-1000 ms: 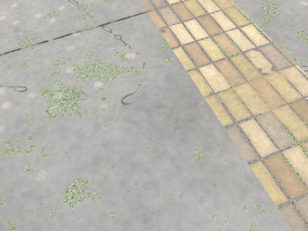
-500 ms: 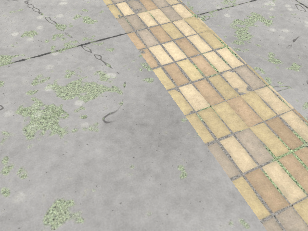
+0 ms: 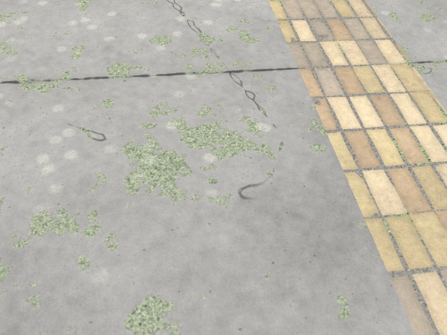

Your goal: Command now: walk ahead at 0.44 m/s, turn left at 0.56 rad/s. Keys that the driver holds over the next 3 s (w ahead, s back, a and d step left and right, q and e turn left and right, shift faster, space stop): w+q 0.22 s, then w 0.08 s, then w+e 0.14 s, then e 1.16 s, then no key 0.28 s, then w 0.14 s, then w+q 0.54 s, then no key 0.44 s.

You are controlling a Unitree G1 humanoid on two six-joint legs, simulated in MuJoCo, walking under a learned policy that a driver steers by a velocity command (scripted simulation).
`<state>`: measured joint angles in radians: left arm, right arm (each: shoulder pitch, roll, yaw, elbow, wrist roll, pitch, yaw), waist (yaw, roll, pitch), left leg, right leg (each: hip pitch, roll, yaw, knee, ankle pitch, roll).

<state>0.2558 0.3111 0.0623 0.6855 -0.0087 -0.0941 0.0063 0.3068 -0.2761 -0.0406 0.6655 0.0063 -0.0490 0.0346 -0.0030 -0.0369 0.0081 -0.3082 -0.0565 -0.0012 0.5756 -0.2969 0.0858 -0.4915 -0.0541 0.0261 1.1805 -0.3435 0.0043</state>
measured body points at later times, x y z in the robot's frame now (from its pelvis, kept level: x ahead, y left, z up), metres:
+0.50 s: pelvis +0.28 -0.01 +0.00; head +0.32 +0.00 +0.45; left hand +0.38 +0.28 -0.10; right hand +0.41 -0.27 -0.11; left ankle +0.15 +0.09 -0.64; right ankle +0.36 -0.09 -0.73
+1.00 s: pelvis +0.43 +0.06 +0.01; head +0.47 +0.07 +0.45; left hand +0.57 +0.35 -0.11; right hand +0.59 -0.22 -0.07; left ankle +0.51 +0.16 -0.73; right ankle +0.40 -0.08 -0.65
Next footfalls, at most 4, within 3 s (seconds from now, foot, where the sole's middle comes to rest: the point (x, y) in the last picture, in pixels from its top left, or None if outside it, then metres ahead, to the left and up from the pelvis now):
0.36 right None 0.40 -0.08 -0.77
0.80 left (166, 313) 0.55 0.15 -0.77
1.24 right None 0.45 -0.09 -0.77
1.72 left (179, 314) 0.55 0.12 -0.77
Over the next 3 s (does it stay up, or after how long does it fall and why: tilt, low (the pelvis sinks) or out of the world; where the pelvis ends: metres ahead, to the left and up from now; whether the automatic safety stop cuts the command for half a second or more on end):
stays up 0.83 -0.08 0.00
